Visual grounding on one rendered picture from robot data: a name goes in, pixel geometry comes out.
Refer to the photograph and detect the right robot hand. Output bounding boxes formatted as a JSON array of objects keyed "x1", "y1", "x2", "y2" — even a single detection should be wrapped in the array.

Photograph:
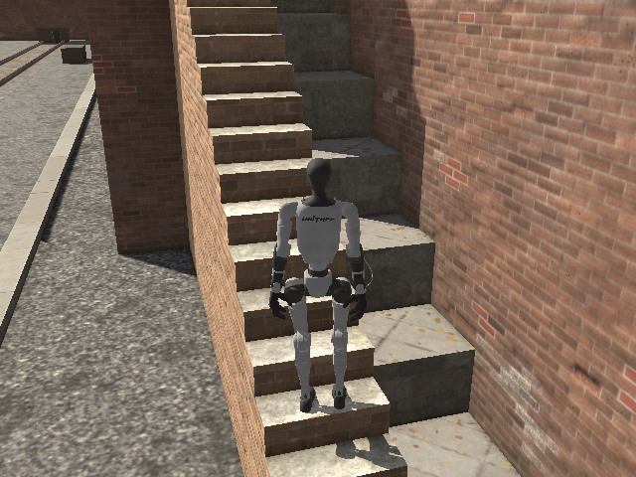
[{"x1": 343, "y1": 292, "x2": 367, "y2": 322}]

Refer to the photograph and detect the right robot forearm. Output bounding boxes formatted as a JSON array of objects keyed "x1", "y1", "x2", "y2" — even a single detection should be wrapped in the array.
[{"x1": 350, "y1": 244, "x2": 367, "y2": 294}]

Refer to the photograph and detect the left robot hand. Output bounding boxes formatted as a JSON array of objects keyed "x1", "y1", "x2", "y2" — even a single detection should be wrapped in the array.
[{"x1": 268, "y1": 291, "x2": 292, "y2": 320}]

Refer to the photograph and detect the robot head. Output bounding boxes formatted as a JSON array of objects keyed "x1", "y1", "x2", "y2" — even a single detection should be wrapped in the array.
[{"x1": 301, "y1": 158, "x2": 336, "y2": 207}]

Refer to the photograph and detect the robot left foot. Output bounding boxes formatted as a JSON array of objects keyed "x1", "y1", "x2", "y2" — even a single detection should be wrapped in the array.
[{"x1": 300, "y1": 386, "x2": 315, "y2": 412}]

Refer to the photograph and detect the left robot forearm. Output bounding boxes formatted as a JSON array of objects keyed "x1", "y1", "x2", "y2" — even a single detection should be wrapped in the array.
[{"x1": 270, "y1": 243, "x2": 287, "y2": 293}]

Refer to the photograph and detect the right robot upper arm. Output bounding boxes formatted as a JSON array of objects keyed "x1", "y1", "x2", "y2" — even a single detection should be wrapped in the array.
[{"x1": 339, "y1": 201, "x2": 361, "y2": 257}]

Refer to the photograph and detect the left robot upper arm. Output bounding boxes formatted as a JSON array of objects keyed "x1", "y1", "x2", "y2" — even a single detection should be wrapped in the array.
[{"x1": 276, "y1": 201, "x2": 298, "y2": 257}]

